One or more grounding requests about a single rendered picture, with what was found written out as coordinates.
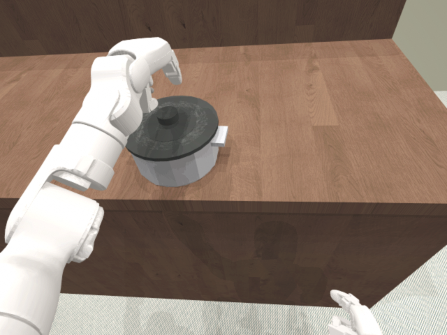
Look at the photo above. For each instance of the robot left upper arm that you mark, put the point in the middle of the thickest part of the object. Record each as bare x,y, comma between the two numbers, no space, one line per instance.
59,226

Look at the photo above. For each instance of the pot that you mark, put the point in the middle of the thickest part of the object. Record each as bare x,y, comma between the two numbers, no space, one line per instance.
186,170

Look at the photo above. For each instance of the knob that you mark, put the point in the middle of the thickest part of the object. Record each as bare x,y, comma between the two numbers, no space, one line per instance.
167,115

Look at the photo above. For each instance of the table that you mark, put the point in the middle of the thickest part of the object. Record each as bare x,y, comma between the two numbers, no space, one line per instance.
334,171

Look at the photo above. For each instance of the left robot forearm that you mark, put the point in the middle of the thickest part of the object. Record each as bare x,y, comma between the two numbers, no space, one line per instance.
99,132

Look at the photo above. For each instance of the right robot hand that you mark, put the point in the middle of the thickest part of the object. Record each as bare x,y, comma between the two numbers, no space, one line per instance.
362,320

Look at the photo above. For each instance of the lid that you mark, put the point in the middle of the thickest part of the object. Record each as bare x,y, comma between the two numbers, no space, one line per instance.
197,125

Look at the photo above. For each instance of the left robot hand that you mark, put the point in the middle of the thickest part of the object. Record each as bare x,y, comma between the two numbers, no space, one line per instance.
159,55

